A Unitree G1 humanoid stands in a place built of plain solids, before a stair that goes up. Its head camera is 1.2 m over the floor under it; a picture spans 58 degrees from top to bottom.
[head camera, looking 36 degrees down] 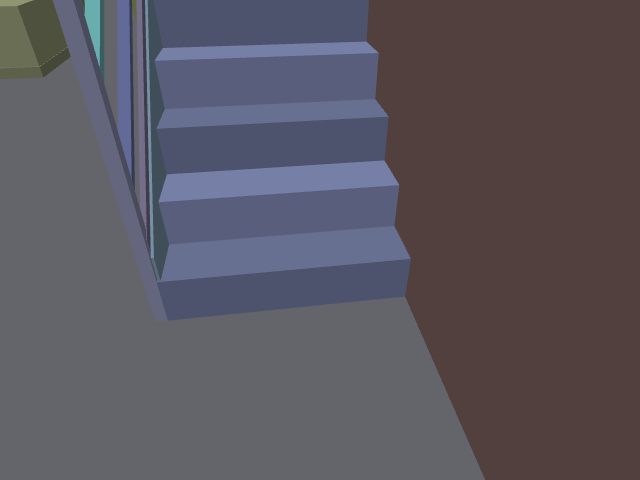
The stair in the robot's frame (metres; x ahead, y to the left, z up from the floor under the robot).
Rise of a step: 0.19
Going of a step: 0.22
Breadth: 0.92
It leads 8 degrees to the left of straight ahead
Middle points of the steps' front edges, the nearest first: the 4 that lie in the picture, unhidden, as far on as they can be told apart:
1.20 0.11 0.19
1.42 0.15 0.38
1.64 0.18 0.58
1.86 0.21 0.77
